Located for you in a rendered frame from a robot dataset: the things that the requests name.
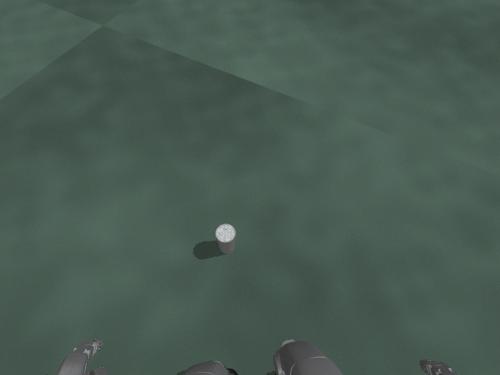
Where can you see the cup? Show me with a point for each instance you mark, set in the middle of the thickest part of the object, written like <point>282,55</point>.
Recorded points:
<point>225,236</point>

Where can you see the left robot hand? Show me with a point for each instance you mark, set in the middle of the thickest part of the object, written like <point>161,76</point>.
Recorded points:
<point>76,363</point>

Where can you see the right robot hand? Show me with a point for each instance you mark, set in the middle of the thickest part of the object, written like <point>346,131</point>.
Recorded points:
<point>435,368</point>

